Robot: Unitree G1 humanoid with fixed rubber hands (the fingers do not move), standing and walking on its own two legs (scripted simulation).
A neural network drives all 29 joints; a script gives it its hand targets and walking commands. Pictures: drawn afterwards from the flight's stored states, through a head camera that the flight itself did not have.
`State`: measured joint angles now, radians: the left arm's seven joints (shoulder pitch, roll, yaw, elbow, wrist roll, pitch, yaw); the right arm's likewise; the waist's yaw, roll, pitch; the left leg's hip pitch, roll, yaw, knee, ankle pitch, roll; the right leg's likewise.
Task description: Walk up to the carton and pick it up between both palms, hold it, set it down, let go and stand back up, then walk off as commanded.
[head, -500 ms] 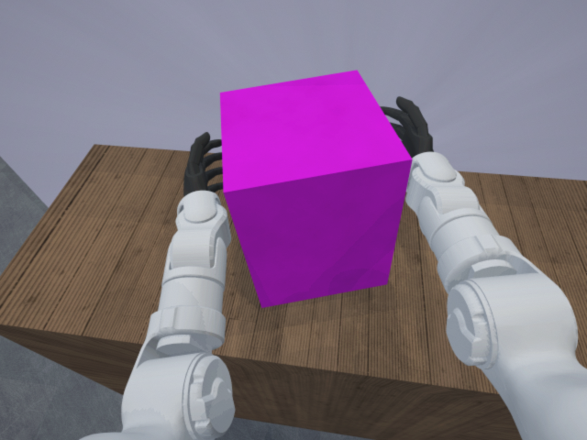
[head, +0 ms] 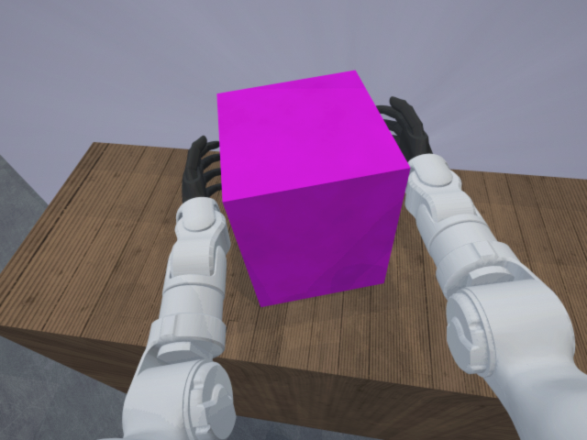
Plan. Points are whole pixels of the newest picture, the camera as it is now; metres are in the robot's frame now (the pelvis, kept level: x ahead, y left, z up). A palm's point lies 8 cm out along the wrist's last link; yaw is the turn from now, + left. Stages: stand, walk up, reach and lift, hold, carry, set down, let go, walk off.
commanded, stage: set down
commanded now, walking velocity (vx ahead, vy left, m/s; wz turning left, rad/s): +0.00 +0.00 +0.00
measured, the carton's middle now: (305, 194) +0.46 +0.06 +0.06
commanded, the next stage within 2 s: none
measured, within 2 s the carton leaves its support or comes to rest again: rests again in 0.42 s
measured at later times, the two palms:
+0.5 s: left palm (185, 213) +0.38 +0.21 +0.10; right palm (404, 171) +0.46 -0.07 +0.12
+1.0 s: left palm (187, 214) +0.38 +0.20 +0.10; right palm (406, 173) +0.46 -0.07 +0.12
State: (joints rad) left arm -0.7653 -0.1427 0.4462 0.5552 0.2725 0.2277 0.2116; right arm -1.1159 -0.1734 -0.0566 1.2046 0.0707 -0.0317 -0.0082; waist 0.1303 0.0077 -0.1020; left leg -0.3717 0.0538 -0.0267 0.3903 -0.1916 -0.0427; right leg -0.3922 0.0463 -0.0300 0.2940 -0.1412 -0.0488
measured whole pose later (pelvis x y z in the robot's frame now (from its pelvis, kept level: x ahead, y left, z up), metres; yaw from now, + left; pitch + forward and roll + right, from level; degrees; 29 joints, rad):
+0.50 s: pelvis -0.02 +0.02 +0.00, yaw +0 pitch +12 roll -1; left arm -0.76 -0.16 0.45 0.62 0.27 0.15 0.23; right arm -1.11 -0.17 -0.20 1.31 -0.04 -0.11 0.04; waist 0.13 0.01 -0.10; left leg -0.37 0.06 -0.03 0.39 -0.22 -0.04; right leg -0.39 0.05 -0.04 0.29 -0.12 -0.05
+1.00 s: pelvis -0.02 +0.02 +0.00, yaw +0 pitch +13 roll -1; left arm -0.77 -0.17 0.45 0.63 0.29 0.13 0.23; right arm -1.11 -0.17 -0.28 1.31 -0.10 -0.10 0.06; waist 0.13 0.01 -0.10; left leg -0.38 0.06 -0.03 0.39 -0.22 -0.04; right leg -0.40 0.05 -0.04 0.29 -0.12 -0.05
